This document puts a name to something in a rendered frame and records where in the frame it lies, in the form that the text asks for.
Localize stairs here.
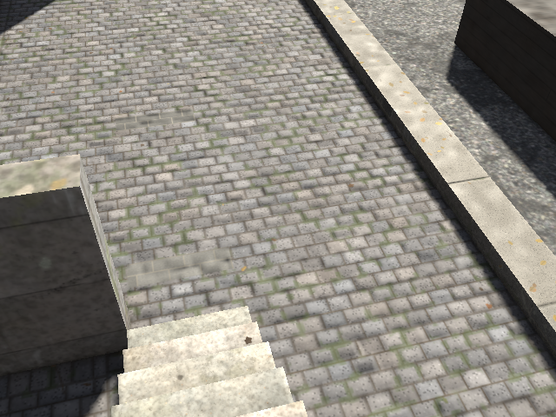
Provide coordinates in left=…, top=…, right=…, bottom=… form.
left=111, top=306, right=308, bottom=417

